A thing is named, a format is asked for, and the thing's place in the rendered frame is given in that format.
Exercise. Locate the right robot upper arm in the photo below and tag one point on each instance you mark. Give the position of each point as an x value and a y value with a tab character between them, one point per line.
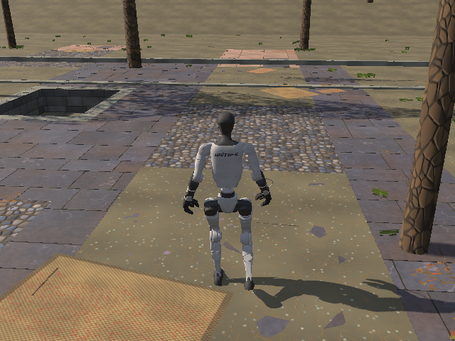
253	160

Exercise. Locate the robot right forearm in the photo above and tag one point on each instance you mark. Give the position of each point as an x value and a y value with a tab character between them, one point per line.
263	185

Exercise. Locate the robot right hand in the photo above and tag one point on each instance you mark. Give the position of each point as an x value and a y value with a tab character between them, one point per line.
261	196

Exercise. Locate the robot left hand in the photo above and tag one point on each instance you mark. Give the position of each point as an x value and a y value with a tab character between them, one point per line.
191	204

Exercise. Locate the right robot foot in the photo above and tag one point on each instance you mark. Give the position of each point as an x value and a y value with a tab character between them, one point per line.
249	285

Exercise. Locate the robot left forearm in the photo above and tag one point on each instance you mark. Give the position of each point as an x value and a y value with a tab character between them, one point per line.
191	190

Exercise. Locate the left robot upper arm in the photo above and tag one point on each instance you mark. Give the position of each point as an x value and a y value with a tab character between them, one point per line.
203	151

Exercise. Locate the humanoid robot torso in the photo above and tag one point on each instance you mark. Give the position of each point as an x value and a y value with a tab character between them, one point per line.
226	162

